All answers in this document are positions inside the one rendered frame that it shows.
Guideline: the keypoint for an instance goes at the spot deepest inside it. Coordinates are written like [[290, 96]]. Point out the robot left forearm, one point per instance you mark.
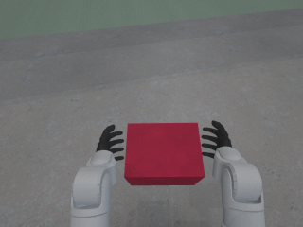
[[91, 191]]

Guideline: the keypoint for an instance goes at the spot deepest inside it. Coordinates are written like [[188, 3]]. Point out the robot right forearm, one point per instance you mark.
[[241, 187]]

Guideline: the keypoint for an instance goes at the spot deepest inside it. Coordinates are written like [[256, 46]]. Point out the carton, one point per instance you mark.
[[163, 154]]

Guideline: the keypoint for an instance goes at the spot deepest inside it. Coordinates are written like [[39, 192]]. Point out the left robot hand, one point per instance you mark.
[[105, 143]]

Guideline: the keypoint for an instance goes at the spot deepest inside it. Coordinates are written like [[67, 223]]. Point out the right robot hand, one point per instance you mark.
[[222, 139]]

